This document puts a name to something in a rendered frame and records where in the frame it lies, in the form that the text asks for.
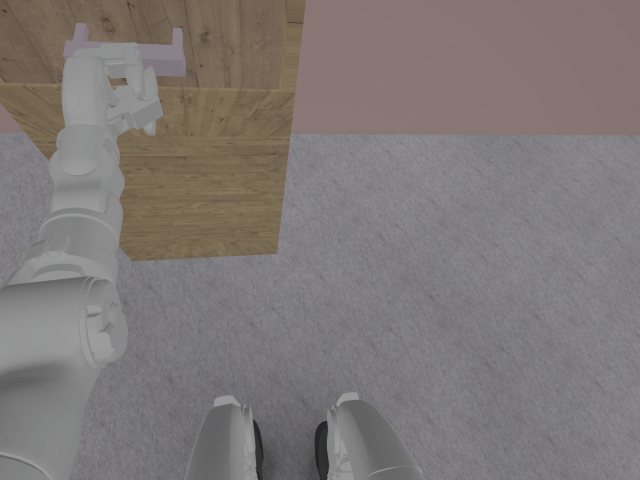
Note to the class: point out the robot right thigh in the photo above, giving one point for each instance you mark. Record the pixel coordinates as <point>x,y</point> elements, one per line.
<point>375,450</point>

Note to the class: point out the left robot hand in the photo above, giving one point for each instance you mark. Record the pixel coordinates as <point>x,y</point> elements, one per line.
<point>87,95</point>

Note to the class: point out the handle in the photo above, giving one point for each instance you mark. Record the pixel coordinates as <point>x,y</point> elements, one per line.
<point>167,60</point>

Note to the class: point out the robot right shin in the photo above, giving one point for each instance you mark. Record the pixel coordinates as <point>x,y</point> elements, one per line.
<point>340,468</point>

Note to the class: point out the drawer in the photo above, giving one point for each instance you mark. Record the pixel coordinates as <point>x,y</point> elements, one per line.
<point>226,43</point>

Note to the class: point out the left robot forearm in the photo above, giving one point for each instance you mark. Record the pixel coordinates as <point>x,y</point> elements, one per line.
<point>81,230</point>

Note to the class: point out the robot left upper arm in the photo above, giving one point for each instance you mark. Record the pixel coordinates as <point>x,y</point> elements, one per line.
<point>55,337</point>

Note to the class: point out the cabinet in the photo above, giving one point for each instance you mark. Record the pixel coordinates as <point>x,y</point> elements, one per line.
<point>211,182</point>

